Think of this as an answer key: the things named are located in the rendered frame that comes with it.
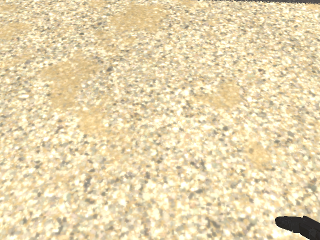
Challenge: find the robot right hand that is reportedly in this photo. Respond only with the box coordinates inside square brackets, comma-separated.
[275, 216, 320, 240]

